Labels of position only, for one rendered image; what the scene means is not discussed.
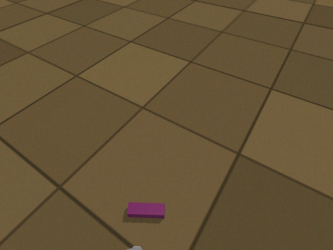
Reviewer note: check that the carton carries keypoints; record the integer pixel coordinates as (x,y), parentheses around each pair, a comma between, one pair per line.
(146,210)

